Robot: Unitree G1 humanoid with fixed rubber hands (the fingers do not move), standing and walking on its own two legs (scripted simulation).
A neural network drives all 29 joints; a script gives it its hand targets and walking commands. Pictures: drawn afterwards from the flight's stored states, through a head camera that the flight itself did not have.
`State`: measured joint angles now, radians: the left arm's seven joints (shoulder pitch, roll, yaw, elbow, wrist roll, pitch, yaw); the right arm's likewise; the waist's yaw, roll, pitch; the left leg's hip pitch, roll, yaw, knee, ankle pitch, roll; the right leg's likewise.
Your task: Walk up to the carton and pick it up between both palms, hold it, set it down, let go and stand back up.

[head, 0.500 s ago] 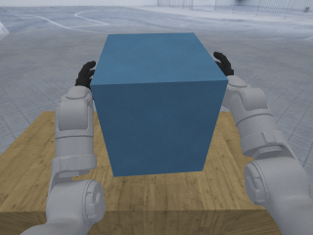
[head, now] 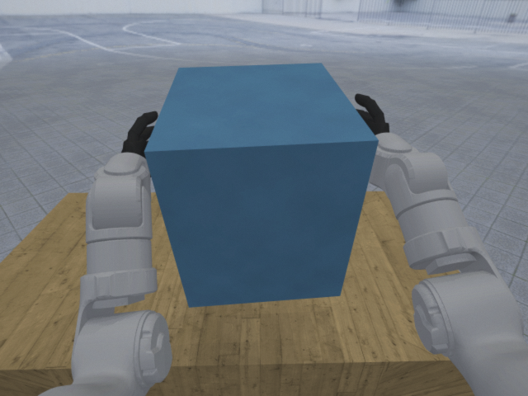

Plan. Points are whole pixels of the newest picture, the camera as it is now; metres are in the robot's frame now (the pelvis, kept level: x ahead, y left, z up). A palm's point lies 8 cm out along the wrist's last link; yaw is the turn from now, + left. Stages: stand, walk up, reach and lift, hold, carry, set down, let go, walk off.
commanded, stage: hold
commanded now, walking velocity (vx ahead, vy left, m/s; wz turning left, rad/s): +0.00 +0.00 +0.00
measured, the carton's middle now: (258, 179) +0.40 +0.00 +0.23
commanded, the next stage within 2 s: none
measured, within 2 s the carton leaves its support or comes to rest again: neither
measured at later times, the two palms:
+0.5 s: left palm (132, 157) +0.34 +0.17 +0.30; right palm (381, 134) +0.34 -0.16 +0.32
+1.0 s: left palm (138, 163) +0.35 +0.17 +0.29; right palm (377, 142) +0.35 -0.17 +0.31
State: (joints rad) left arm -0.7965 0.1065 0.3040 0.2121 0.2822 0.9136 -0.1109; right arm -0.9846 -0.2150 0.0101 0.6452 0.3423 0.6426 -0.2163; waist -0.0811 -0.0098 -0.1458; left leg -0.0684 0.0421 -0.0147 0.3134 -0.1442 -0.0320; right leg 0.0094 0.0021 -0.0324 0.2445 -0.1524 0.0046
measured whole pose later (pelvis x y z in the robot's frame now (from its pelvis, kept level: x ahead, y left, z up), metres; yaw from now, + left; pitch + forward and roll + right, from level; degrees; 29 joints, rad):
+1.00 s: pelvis +0.00 +0.00 +0.00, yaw -1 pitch -5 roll -1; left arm -0.77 0.11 0.29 0.16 0.27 0.92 -0.10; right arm -0.97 -0.23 0.03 0.61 0.36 0.65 -0.22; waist -0.09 -0.02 -0.17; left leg -0.07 0.04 -0.01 0.31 -0.14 -0.03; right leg 0.00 0.00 -0.02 0.24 -0.15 0.01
